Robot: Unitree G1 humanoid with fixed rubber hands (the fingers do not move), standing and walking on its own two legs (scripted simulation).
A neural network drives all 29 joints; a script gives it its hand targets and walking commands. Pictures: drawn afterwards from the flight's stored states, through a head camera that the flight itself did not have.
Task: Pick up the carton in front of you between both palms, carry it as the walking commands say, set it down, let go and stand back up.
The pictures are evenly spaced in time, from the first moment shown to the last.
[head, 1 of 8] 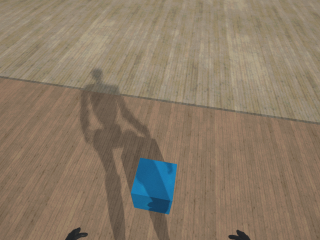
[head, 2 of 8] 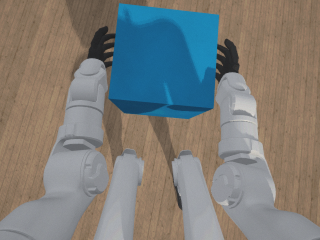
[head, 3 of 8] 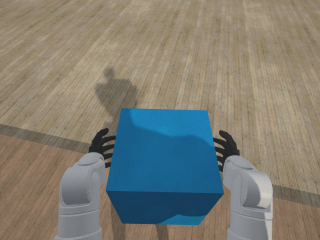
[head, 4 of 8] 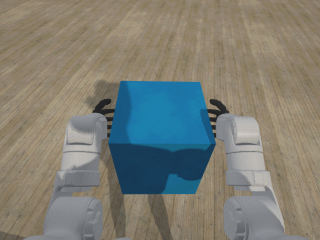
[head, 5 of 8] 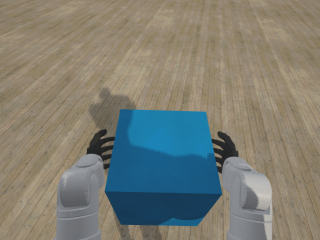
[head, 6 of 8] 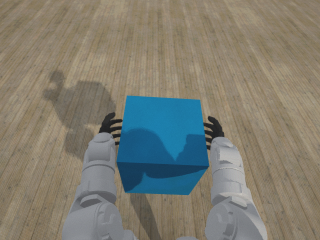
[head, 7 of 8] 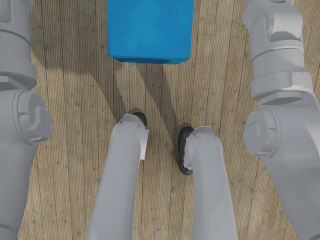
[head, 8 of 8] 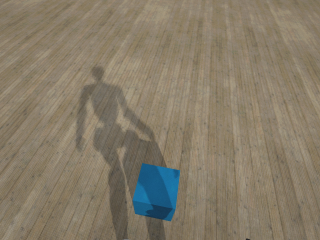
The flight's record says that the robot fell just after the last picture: no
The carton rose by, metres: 0.69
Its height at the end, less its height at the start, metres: -0.13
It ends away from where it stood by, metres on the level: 3.18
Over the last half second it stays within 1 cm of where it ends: yes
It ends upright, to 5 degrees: yes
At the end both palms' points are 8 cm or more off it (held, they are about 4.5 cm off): yes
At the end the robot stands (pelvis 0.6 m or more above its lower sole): yes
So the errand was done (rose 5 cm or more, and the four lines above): yes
